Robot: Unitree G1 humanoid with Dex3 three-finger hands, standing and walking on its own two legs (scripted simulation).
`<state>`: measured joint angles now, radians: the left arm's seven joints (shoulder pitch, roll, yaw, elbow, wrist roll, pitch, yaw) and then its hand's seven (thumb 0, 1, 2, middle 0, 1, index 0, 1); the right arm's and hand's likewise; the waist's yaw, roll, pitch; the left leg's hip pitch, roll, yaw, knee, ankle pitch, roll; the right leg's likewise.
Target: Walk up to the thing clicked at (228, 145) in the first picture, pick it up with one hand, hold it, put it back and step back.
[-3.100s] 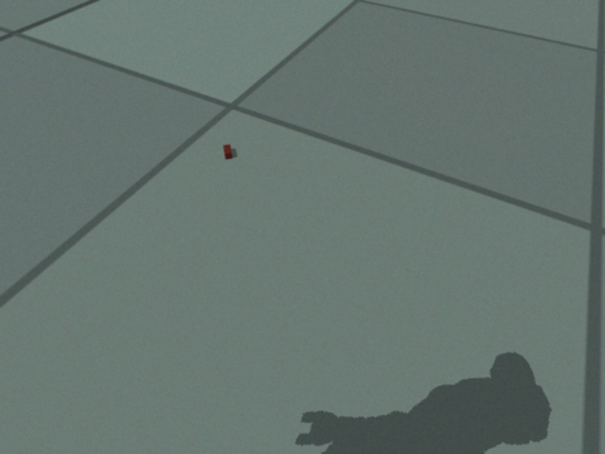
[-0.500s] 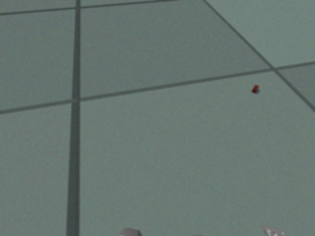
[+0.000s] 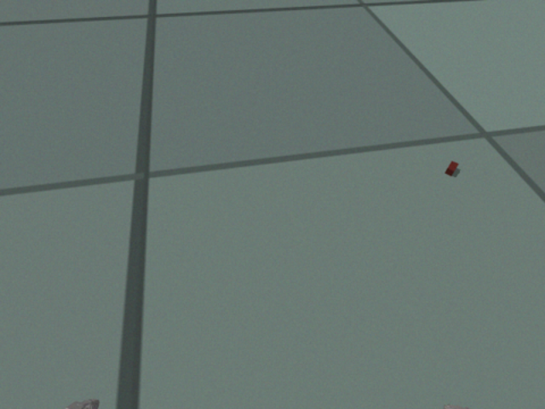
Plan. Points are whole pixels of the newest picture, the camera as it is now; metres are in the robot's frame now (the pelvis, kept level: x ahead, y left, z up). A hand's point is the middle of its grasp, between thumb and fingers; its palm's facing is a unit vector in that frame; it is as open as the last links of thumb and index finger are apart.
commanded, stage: walk up
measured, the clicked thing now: (451, 168) +1.34 -0.95 -0.75
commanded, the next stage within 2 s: stand in 0.24 s
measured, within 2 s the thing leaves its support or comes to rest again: neither
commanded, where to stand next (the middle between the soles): +0.07 -0.02 m, yaw -3 degrees
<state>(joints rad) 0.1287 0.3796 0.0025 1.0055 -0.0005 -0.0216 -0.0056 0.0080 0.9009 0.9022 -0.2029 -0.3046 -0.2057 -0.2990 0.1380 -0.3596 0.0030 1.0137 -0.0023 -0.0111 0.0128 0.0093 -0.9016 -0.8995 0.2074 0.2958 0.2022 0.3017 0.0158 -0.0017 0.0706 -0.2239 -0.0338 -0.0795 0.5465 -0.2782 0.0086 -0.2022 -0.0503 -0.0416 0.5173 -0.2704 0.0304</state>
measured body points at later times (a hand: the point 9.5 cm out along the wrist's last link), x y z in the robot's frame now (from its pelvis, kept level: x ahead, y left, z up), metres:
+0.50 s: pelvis -0.01 -0.01 +0.01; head +0.01 -0.01 +0.46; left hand +0.07 +0.29 -0.12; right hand +0.09 -0.31 -0.12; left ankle +0.01 +0.12 -0.73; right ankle +0.01 -0.14 -0.73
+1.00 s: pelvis +0.00 -0.02 +0.01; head +0.01 -0.02 +0.46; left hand +0.09 +0.28 -0.12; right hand +0.06 -0.33 -0.12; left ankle +0.01 +0.12 -0.73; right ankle +0.01 -0.14 -0.73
